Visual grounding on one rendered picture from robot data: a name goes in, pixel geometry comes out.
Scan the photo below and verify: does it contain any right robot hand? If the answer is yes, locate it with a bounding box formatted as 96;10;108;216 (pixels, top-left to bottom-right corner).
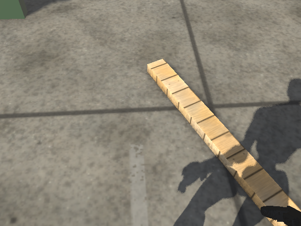
261;205;301;226

